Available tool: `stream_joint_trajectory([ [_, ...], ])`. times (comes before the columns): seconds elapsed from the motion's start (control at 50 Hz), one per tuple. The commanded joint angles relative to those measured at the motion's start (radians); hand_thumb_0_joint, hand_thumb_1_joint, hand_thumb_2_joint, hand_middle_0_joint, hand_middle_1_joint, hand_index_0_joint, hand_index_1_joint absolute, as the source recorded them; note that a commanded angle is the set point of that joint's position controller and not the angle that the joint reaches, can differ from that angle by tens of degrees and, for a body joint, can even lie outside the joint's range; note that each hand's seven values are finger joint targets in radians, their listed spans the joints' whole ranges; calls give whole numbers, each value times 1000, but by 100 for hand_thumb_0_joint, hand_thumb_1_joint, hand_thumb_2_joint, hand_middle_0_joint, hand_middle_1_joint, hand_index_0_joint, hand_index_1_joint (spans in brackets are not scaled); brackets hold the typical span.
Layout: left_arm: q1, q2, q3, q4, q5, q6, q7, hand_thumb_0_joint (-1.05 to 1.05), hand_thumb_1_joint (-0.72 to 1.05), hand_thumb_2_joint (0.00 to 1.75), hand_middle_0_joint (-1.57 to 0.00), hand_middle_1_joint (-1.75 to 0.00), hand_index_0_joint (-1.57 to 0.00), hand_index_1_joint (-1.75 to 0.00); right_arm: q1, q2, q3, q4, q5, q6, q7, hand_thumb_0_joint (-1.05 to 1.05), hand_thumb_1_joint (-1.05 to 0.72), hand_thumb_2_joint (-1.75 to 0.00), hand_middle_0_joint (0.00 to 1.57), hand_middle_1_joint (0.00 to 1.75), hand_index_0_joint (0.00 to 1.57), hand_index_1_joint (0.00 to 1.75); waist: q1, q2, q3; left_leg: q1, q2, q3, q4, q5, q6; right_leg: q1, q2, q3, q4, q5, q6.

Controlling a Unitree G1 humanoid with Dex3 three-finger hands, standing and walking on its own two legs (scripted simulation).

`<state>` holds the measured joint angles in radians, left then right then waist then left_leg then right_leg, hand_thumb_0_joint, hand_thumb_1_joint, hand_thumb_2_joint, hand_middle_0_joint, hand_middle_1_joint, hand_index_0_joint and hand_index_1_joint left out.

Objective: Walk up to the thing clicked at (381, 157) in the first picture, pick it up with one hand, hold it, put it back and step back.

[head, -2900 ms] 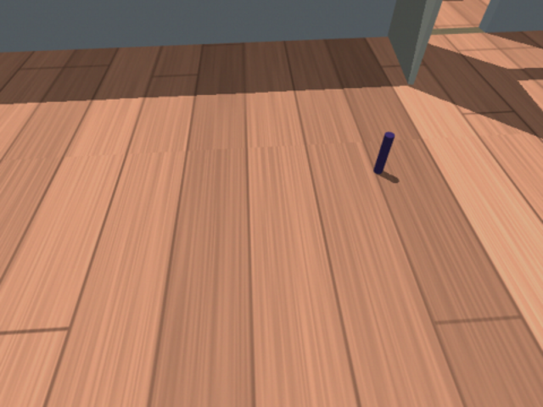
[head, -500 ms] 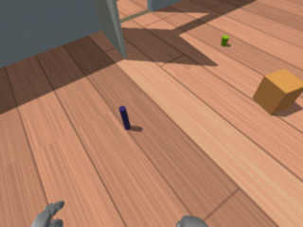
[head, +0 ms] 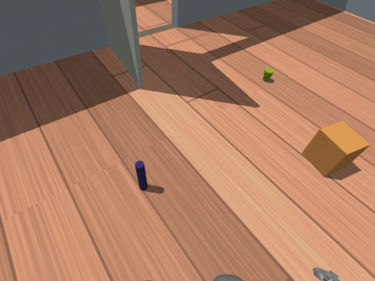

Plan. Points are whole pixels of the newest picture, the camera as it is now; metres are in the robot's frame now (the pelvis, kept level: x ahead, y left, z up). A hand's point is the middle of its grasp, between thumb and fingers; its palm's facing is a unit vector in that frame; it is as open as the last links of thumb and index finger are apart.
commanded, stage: walk up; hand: left
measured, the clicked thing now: (141, 176) +0.72 +0.23 -0.65
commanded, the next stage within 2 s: none
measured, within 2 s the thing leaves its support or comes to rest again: neither
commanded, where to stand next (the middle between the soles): +0.38 +0.01 m, yaw +2 degrees
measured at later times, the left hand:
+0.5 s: hand (96, 233) +0.24 +0.23 -0.11, palm faces -0.01 -0.91 -0.42, open 7.4 cm
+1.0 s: hand (83, 207) +0.33 +0.30 -0.16, palm faces -0.04 -0.94 -0.35, open 7.4 cm
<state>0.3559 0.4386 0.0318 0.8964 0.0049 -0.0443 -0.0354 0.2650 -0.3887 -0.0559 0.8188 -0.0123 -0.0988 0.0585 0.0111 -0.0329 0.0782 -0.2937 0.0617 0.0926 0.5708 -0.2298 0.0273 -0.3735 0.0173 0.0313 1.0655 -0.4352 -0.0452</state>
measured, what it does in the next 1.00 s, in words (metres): walks ahead: right foot, then left foot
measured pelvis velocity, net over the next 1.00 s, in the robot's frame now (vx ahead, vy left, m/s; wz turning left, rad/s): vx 0.29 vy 0.03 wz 0.02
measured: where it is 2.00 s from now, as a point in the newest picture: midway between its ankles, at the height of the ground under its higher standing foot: (180, 255)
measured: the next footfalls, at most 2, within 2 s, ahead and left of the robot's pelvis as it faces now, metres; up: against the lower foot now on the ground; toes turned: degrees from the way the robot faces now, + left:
right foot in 0.32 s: +0.25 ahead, -0.16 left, +0.00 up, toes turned -4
left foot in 0.74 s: +0.38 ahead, +0.13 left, +0.00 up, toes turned +4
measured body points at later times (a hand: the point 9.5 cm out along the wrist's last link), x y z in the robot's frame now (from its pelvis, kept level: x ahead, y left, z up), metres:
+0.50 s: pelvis +0.17 -0.04 +0.00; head +0.19 -0.07 +0.45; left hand +0.24 +0.28 -0.08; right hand +0.23 -0.35 -0.13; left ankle +0.17 +0.11 -0.66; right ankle +0.21 -0.15 -0.73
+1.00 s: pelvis +0.29 +0.03 +0.00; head +0.32 +0.06 +0.45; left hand +0.33 +0.35 -0.13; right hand +0.37 -0.29 -0.09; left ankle +0.35 +0.12 -0.73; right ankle +0.32 -0.13 -0.68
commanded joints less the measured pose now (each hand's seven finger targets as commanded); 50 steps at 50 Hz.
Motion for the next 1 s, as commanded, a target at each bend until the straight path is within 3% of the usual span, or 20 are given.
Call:
stream_joint_trajectory([
  [0.0, 53, 186, 65, -58, -11, -30, -1, 0, 90, 90, -20, -30, -20, -30, 65, -265, -69, -39, 17, -15, -30, 0, -90, -90, 20, 30, 20, 30, -14, 169, -7, 126, 199, -224, -313, 83, 140, -177, -84, 28, -15, 123, 19],
  [0.12, -61, 159, 71, -86, 3, -23, -28, 0, 90, 90, -20, -30, -20, -30, 63, -290, -76, -62, 8, -8, -20, 0, -90, -90, 20, 30, 20, 30, -34, 197, 49, 73, 193, -167, -366, -110, 199, -142, -125, -40, -281, 206, 54],
  [0.22, -100, 151, 79, -83, 5, -38, -26, 0, 90, 90, -20, -30, -20, -30, 50, -289, -74, -70, 9, 5, -17, 0, -90, -90, 20, 30, 20, 30, -23, 165, 4, 58, 190, -151, -246, 15, 174, 17, -80, -74, -459, 265, 29],
  [0.26, -9, 159, 87, -49, 6, -50, -14, 0, 90, 90, -20, -30, -20, -30, 38, -269, -68, -82, 11, 15, -19, 0, -90, -90, 20, 30, 20, 30, 29, 86, -61, 34, 174, -128, -86, 84, 139, 199, -55, -85, -550, 302, 19],
  [0.28, 60, 194, 102, -29, 8, -61, -3, 0, 90, 90, -20, -30, -20, -30, 70, -224, -50, -81, 12, 18, -19, 0, -90, -90, 20, 30, 20, 30, 59, -27, -129, 13, 112, -73, 113, 145, 110, 334, -45, -62, -596, 271, 4],
  [0.3, 130, 259, 123, -24, 16, -72, 11, 0, 90, 90, -20, -30, -20, -30, 125, -162, -27, -90, 15, 15, -20, 0, -90, -90, 20, 30, 20, 30, 80, -211, -195, -106, 22, -5, 371, 39, 68, 455, -182, 149, -679, 149, -39],
  [0.32, 121, 310, 128, -52, 11, -77, 20, 0, 90, 90, -20, -30, -20, -30, 162, -129, -12, -91, 14, 21, -19, 0, -90, -90, 20, 30, 20, 30, 62, -286, -178, -301, -87, -57, 524, -301, 24, 519, -402, 517, -755, 137, -114],
  [0.34, 85, 315, 124, -54, -6, -68, 20, 0, 90, 90, -20, -30, -20, -30, 134, -240, -41, -67, 10, 35, -32, 0, -90, -90, 20, 30, 20, 30, 70, -168, -132, -349, -56, -109, 579, -301, 15, 481, -447, 590, -771, 147, -198],
  [0.36, 62, 306, 119, -68, -14, -66, 22, 0, 90, 90, -20, -30, -20, -30, 99, -260, -47, -57, 7, 37, -39, 0, -90, -90, 20, 30, 20, 30, 67, -146, -92, -362, -24, -136, 596, -288, 13, 417, -443, 564, -769, 220, -232],
  [0.42, -21, 234, 94, -87, -21, -67, 31, 0, 90, 90, -20, -30, -20, -30, 121, -229, -48, -14, 27, 48, -28, 0, -90, -90, 20, 30, 20, 30, 9, -103, -28, -266, -5, -196, 524, -159, 7, 268, -293, 232, -761, 389, -125],
  [0.46, -37, 226, 89, -96, -11, -70, 30, 0, 90, 90, -20, -30, -20, -30, 136, -216, -49, -6, 19, 58, -17, 0, -90, -90, 20, 30, 20, 30, -7, -134, -32, -225, -20, -167, 494, -97, 0, 211, -249, 132, -763, 428, -141],
  [0.58, -32, 242, 99, -132, 6, -72, 24, 0, 90, 90, -20, -30, -20, -30, 26, -201, -63, -31, -7, 60, 10, 0, -90, -90, 20, 30, 20, 30, 25, -123, 10, -220, 27, -122, 223, -23, -35, 160, -287, 93, -817, 124, -184],
  [0.66, -37, 246, 91, -130, 4, -65, 27, 0, 90, 90, -20, -30, -20, -30, -15, -190, -64, -29, -13, 41, 11, 0, -90, -90, 20, 30, 20, 30, 22, -101, -10, -70, 21, -74, 62, 18, -22, 114, -297, 58, -711, 250, -163],
  [0.72, -47, 193, 59, -132, 2, -46, 30, 0, 90, 90, -20, -30, -20, -30, 106, -205, -73, 26, -14, 28, -8, 0, -90, -90, 20, 30, 20, 30, -57, 29, -87, 190, -47, -38, -46, 73, 16, 21, -218, -29, -433, 368, -93],
  [0.74, -5, 136, 39, -134, -3, -43, 29, 0, 90, 90, -20, -30, -20, -30, 177, -272, -92, 39, -18, 24, -21, 0, -90, -90, 20, 30, 20, 30, -86, 226, -140, 278, 61, -191, -147, -17, 58, -37, -142, -96, -204, 305, -48],
  [0.76, 49, 73, 25, -140, -14, -38, 28, 0, 90, 90, -20, -30, -20, -30, 173, -347, -104, 9, -21, 17, -28, 0, -90, -90, 20, 30, 20, 30, -59, 388, -145, 363, 274, -575, -235, -50, 138, -245, 1, -103, -29, -81, 13],
  [0.78, 46, 178, 53, -101, -5, -19, 46, 0, 90, 90, -20, -30, -20, -30, 159, -376, -110, -1, 5, 22, -28, 0, -90, -90, 20, 30, 20, 30, -66, 263, -125, 257, 353, -689, -288, -163, 225, -224, -29, -27, 43, -160, -3],
  [0.8, 20, 215, 58, -91, 0, -12, 49, 0, 90, 90, -20, -30, -20, -30, 131, -357, -109, -3, 12, 28, -30, 0, -90, -90, 20, 30, 20, 30, -53, 222, -55, 169, 345, -676, -302, -203, 239, -218, -58, 12, 85, -137, -9],
  [0.86, 46, 196, 58, -50, -8, -5, 39, 0, 90, 90, -20, -30, -20, -30, 27, -269, -71, -35, 11, 23, -41, 0, -90, -90, 20, 30, 20, 30, -6, 167, -31, 95, 207, -358, -273, 25, 149, -152, -92, 44, 5, -1, -2],
  [0.98, 10, 137, 45, -19, 2, 15, 38, 0, 90, 90, -20, -30, -20, -30, 6, -255, -56, -32, 3, 27, -58, 0, -90, -90, 20, 30, 20, 30, -16, 195, -60, 58, 191, -231, -229, 179, 179, -66, -89, -11, -202, 81, 41],
])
